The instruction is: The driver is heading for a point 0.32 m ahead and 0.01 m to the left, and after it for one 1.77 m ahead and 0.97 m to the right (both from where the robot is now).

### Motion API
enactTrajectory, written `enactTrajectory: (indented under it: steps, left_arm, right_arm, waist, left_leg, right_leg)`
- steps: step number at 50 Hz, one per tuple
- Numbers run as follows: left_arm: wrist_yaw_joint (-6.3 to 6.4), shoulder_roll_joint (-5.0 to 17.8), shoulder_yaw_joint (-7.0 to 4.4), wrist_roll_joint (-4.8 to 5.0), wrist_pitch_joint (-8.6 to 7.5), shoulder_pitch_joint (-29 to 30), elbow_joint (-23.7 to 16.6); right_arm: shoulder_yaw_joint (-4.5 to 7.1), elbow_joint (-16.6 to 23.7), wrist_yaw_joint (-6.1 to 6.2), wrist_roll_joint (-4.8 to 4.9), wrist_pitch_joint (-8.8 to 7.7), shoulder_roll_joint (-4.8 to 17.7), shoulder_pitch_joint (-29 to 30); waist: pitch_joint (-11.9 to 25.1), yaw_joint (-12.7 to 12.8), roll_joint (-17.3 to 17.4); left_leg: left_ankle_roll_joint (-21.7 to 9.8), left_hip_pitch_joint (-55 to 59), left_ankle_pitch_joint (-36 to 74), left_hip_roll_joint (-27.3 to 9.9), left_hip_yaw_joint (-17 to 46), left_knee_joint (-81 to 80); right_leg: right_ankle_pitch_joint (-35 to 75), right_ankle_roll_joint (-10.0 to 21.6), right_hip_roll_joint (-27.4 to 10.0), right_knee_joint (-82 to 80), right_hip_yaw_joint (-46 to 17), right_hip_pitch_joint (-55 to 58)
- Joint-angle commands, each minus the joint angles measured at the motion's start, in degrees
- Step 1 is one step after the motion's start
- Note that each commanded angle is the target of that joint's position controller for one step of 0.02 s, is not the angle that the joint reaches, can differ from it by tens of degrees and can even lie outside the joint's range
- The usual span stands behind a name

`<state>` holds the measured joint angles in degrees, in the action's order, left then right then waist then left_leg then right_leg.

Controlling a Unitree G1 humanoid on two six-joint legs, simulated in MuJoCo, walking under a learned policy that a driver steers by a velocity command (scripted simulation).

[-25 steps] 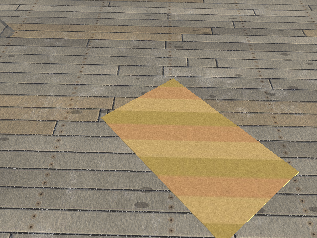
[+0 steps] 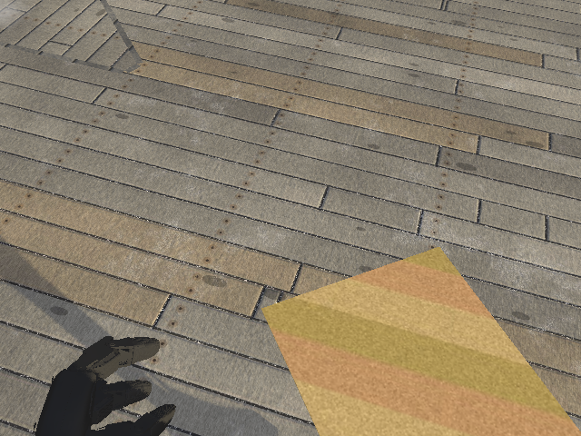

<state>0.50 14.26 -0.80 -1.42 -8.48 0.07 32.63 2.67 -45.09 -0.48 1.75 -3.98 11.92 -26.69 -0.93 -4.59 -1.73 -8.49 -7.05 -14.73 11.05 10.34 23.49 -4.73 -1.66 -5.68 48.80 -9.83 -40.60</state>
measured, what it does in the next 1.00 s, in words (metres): walks ahead, turning right: right foot, then left foot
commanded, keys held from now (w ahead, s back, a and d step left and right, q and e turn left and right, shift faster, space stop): w+q+shift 0.10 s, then w+e+shift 0.66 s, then e+shift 0.24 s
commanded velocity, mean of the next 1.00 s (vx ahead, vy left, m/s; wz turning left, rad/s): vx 0.91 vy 0.00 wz -0.35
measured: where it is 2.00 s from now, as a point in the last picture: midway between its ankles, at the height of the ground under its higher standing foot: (362, 221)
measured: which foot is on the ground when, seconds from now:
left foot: down 0.00-0.18, up 0.20-0.54, down 0.56-0.96, up 0.98-1.00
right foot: up 0.00-0.14, down 0.16-0.58, up 0.60-0.94, down 0.96-1.00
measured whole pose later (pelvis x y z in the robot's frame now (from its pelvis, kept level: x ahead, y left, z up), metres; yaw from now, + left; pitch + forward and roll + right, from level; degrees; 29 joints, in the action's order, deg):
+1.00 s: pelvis +0.81 -0.07 -0.05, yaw -25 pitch +0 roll +3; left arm -3.1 20.7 -4.2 0.1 -1.6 -6.8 32.4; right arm 3.8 -46.0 0.2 0.3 -5.0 17.9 -17.6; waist -5.5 -2.9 -1.5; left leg 3.7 -3.7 -31.9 -2.5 -5.0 63.0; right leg -7.4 7.7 3.1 43.1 3.1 -36.4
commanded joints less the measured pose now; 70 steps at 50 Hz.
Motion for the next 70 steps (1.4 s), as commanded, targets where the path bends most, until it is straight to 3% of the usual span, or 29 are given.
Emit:
enactTrajectory:
  steps: [1,5,8,9,10,11,13,17,20,25,28,29,30,31,33,36,41,44,46,47,48,49,50,51,53,55,59,64,70]
  left_arm:
    - [0.18,2.6,-1.36,1.16,-0.14,6.3,-5.4]
    - [-0.05,7.4,-3.91,3.78,-1.02,7.0,-6.6]
    - [0.02,12.0,-6.19,3.33,-1.11,-19.8,-1.0]
    - [-0.18,16.2,-6.73,1.19,-0.78,-28.3,1.5]
    - [-1.60,14.8,-6.75,1.52,-0.95,-30.7,4.6]
    - [-1.23,7.5,-5.27,2.25,-0.15,-28.4,4.2]
    - [-1.74,7.4,-4.71,1.29,1.18,-25.6,5.1]
    - [-2.17,3.8,-3.11,2.73,1.63,-22.7,6.3]
    - [-0.84,8.5,-4.51,3.64,2.01,-21.0,6.0]
    - [-0.45,8.3,-4.53,4.62,2.98,-26.2,7.3]
    - [-0.86,6.8,-3.78,3.19,3.38,-23.9,6.2]
    - [-0.68,0.5,-1.76,3.76,2.80,-28.5,4.5]
    - [0.03,0.6,-0.82,6.42,2.61,-30.9,3.2]
    - [0.61,4.1,-1.71,6.39,3.13,-25.4,4.0]
    - [0.23,4.5,-2.13,3.67,4.11,-17.9,3.4]
    - [-1.19,1.0,-1.93,4.28,6.47,-15.7,1.3]
    - [-3.17,3.2,-1.70,1.93,6.45,-10.2,-1.7]
    - [-5.06,5.3,-2.91,1.69,5.74,-9.7,-1.1]
    - [-5.20,10.3,-5.22,2.54,6.49,-18.7,0.7]
    - [-4.49,14.6,-7.39,2.54,7.15,-28.5,2.8]
    - [-3.16,16.1,-8.03,2.94,7.77,-30.3,3.9]
    - [-2.31,21.1,-7.28,1.60,7.59,-22.7,0.5]
    - [-2.96,20.7,-6.94,-0.79,6.48,-20.8,-4.2]
    - [-3.64,18.9,-7.08,0.21,6.18,-18.7,-5.3]
    - [-3.31,15.4,-6.12,2.38,5.60,-13.6,-4.9]
    - [-2.47,14.8,-6.07,0.86,5.94,-9.8,-5.5]
    - [0.04,14.1,-5.96,1.65,7.53,-10.4,-3.8]
    - [1.47,13.6,-5.50,3.22,9.56,-9.4,-4.8]
    - [0.34,10.9,-4.90,2.97,8.77,-10.6,-4.0]
  right_arm:
    - [2.78,4.8,0.94,0.65,-0.62,10.1,4.3]
    - [3.31,3.5,1.56,1.46,-0.24,9.5,3.5]
    - [2.31,4.9,0.42,-2.55,0.14,8.4,8.2]
    - [0.61,5.2,-0.08,-1.59,-0.30,1.3,-2.7]
    - [-0.73,4.3,-0.05,1.97,-0.99,2.5,-5.7]
    - [-0.35,5.0,-0.02,1.76,-1.17,6.8,3.2]
    - [-0.62,9.2,-0.37,-2.02,-3.09,7.1,19.3]
    - [-0.98,10.7,-0.58,-2.48,-4.17,5.0,19.2]
    - [-1.97,13.1,-1.16,-2.74,-4.99,4.4,25.0]
    - [0.16,13.9,-0.53,-0.88,-4.87,8.4,28.5]
    - [3.37,11.6,0.92,-0.81,-5.03,13.6,11.3]
    - [4.59,9.8,1.37,-1.96,-4.04,18.8,-0.7]
    - [4.48,8.2,0.43,-1.62,-3.55,18.5,-0.8]
    - [3.55,8.5,0.65,-1.24,-3.29,13.4,2.4]
    - [2.22,6.6,0.73,-2.12,-2.48,8.8,6.1]
    - [1.48,4.8,0.11,-2.37,-2.50,4.8,12.3]
    - [2.67,4.7,1.54,-1.75,-2.89,10.3,21.0]
    - [3.83,3.4,2.24,-1.39,-3.02,16.6,16.2]
    - [4.83,3.9,2.09,-0.16,-2.00,20.0,15.9]
    - [4.68,4.6,1.74,0.29,-1.71,19.3,16.6]
    - [3.24,4.1,0.96,0.13,-2.16,13.9,13.9]
    - [0.64,5.4,-0.14,-3.41,-2.74,5.4,5.6]
    - [0.71,7.4,-0.58,-2.03,-3.48,12.6,-0.1]
    - [1.61,8.4,-0.31,-1.42,-3.32,17.4,8.2]
    - [1.12,9.5,1.42,-2.04,-1.54,15.1,13.9]
    - [1.58,9.0,1.86,-2.40,0.35,15.7,12.9]
    - [0.68,9.4,2.43,-3.66,1.04,11.0,16.4]
    - [0.37,11.3,1.27,-1.70,1.65,10.4,23.4]
    - [2.16,11.6,0.44,0.18,-1.76,12.0,23.0]
  waist:
    - [-2.4,-0.1,5.2]
    - [-1.1,0.2,8.5]
    - [16.0,13.5,10.7]
    - [25.9,9.0,-10.7]
    - [24.6,9.0,-27.3]
    - [13.0,11.8,-16.7]
    - [1.7,11.4,2.0]
    - [-0.8,4.5,-1.0]
    - [-3.3,4.5,-1.5]
    - [-2.8,5.4,-3.0]
    - [8.7,-5.0,-0.9]
    - [21.6,-5.9,13.6]
    - [22.1,-3.5,25.1]
    - [10.9,-4.2,17.2]
    - [1.0,-2.0,4.9]
    - [-4.0,3.4,6.8]
    - [-8.1,7.2,2.8]
    - [-2.4,6.1,2.9]
    - [4.0,11.6,6.7]
    - [8.8,16.9,5.9]
    - [7.8,16.5,-2.0]
    - [9.0,6.2,-22.5]
    - [29.3,6.4,-16.1]
    - [27.3,9.1,-3.7]
    - [12.6,4.9,6.5]
    - [8.3,1.9,4.1]
    - [9.6,2.2,3.8]
    - [7.5,5.2,-3.9]
    - [2.9,4.8,-8.6]
  left_leg:
    - [-5.3,-20.2,5.6,-7.5,11.3,-9.5]
    - [-3.3,-5.6,6.2,-10.8,18.4,-1.1]
    - [0.0,-3.2,33.5,-11.6,10.5,27.5]
    - [3.2,-21.5,7.0,-4.5,4.9,50.3]
    - [4.2,-37.1,-14.0,-4.1,1.6,60.7]
    - [2.7,-43.5,-10.7,-8.6,1.0,62.4]
    - [1.9,-40.9,-6.7,-10.9,-2.7,55.0]
    - [4.6,-32.2,-5.6,-14.2,-3.4,36.0]
    - [7.0,-20.6,5.9,-13.2,-5.8,20.2]
    - [8.9,-4.2,13.1,-10.3,-5.4,8.4]
    - [4.7,18.5,4.9,-16.3,-1.4,7.0]
    - [-3.1,38.2,-13.0,-31.9,22.7,3.1]
    - [-6.5,37.5,-31.0,-37.5,42.9,-5.7]
    - [-4.8,29.6,-29.6,-35.0,37.0,-7.3]
    - [-2.0,15.8,-10.6,-30.3,18.5,-7.9]
    - [0.3,3.6,1.5,-26.8,3.3,-11.6]
    - [3.0,-7.6,22.6,-22.2,-17.3,-13.6]
    - [5.4,-3.8,41.9,-21.1,-21.3,-6.9]
    - [6.2,1.0,59.9,-22.7,-21.2,8.2]
    - [7.4,-3.5,58.9,-22.3,-20.6,22.4]
    - [10.7,-14.5,18.7,-16.7,-19.7,40.8]
    - [12.5,-28.4,-27.0,-7.7,-16.0,65.5]
    - [11.8,-32.9,-23.6,-6.4,-2.1,73.7]
    - [10.3,-31.8,-16.9,-8.4,-0.5,68.2]
    - [10.4,-33.3,-10.5,-11.6,-1.1,57.7]
    - [11.0,-27.0,-9.8,-12.8,-0.7,51.2]
    - [13.8,-23.4,-5.6,-10.7,-2.5,38.6]
    - [13.8,-23.8,6.0,-8.9,-1.1,23.4]
    - [12.0,-7.9,3.2,-8.4,-1.7,8.0]
  right_leg:
    - [11.5,-2.1,7.3,-13.9,8.0,19.1]
    - [7.9,-1.6,7.2,-23.2,3.3,19.5]
    - [0.5,5.5,1.9,-16.1,4.0,45.3]
    - [-16.3,15.7,-10.7,-20.3,-23.8,66.5]
    - [-39.6,21.8,-17.6,-31.7,-49.7,70.4]
    - [-44.9,19.5,-14.0,-33.4,-45.5,63.7]
    - [-23.8,16.0,-6.9,-34.1,-29.2,46.9]
    - [-10.9,16.6,-1.4,-37.0,-19.6,33.5]
    - [-7.8,15.8,-0.7,-38.7,-14.8,20.5]
    - [-9.7,12.2,-0.6,-35.9,-15.1,19.0]
    - [3.2,7.0,4.6,-7.6,-9.0,14.2]
    - [-15.8,4.5,9.4,14.6,-2.5,-0.3]
    - [-24.3,4.5,6.2,28.0,0.5,-11.0]
    - [-19.6,4.4,3.5,33.4,1.8,-16.4]
    - [-14.4,4.7,-0.4,32.4,4.2,-14.1]
    - [-13.5,5.0,-4.4,29.1,3.6,-10.2]
    - [5.2,2.8,-3.2,7.6,8.6,-0.6]
    - [13.3,4.4,4.6,-5.3,16.7,15.7]
    - [7.9,7.3,9.2,-6.7,18.7,26.4]
    - [9.6,9.8,10.8,-8.8,17.3,39.8]
    - [15.6,12.3,7.8,-13.1,10.8,49.9]
    - [51.3,19.2,-2.2,-9.7,-8.5,55.8]
    - [30.1,29.3,-14.2,-20.8,-34.0,64.2]
    - [12.1,25.8,-11.2,-27.3,-35.6,58.5]
    - [0.1,21.0,-6.4,-29.9,-29.9,41.2]
    - [9.5,19.9,-3.3,-31.0,-23.0,28.4]
    - [29.4,18.2,1.3,-26.6,-14.1,21.4]
    - [-24.6,14.7,4.3,-32.4,-20.8,20.3]
    - [-32.2,13.1,4.2,-26.8,-25.2,16.7]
